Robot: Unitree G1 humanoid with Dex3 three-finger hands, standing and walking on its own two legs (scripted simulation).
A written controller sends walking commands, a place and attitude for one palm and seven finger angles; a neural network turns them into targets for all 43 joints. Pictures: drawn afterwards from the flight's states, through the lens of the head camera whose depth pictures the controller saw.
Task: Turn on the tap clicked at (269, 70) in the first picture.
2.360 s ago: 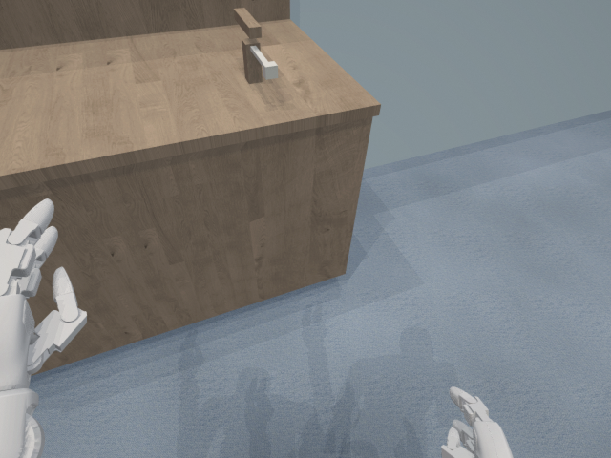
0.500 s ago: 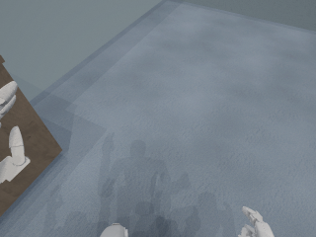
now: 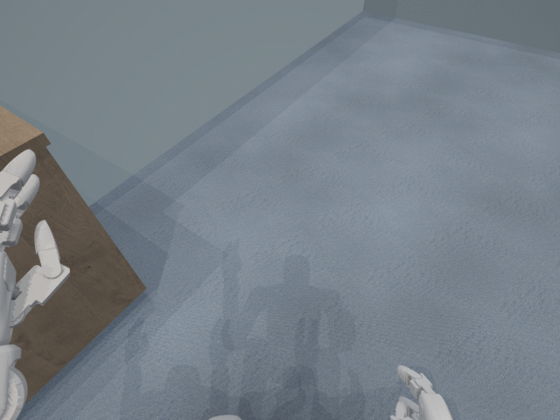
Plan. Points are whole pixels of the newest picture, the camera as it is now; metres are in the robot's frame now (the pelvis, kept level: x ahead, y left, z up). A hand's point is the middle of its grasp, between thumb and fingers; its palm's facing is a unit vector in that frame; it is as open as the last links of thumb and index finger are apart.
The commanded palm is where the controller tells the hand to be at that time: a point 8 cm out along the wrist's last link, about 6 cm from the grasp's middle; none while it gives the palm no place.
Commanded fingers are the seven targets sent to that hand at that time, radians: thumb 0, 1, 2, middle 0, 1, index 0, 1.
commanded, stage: turn to face it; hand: left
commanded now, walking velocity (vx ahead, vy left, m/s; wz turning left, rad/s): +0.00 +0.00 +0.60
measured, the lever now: out of the picture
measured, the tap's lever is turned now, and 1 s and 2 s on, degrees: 0 0 0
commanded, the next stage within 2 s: take the last steps up to it in 1.06 s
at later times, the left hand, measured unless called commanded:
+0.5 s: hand (68, 216) +0.27 +0.24 +0.21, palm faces +0.51 -0.69 -0.52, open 7.4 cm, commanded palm +0.21 +0.28 +0.19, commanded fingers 0.00 0.90 0.90 -0.20 -0.30 -0.20 -0.30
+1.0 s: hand (59, 312) +0.18 +0.21 +0.19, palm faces +0.74 -0.55 -0.40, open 7.4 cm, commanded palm +0.11 +0.23 +0.19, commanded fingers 0.00 0.90 0.90 -0.20 -0.30 -0.20 -0.30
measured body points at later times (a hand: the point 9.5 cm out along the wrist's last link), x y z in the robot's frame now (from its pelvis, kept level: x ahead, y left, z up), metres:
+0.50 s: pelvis +0.11 -0.03 +0.01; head +0.16 -0.03 +0.45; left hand +0.24 +0.28 +0.24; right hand +0.33 -0.20 -0.08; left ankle +0.14 +0.11 -0.73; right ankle +0.16 -0.17 -0.69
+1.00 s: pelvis +0.10 -0.09 -0.01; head +0.11 -0.07 +0.44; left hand +0.13 +0.24 +0.21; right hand +0.38 -0.24 -0.06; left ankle +0.04 +0.00 -0.73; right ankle +0.17 -0.17 -0.73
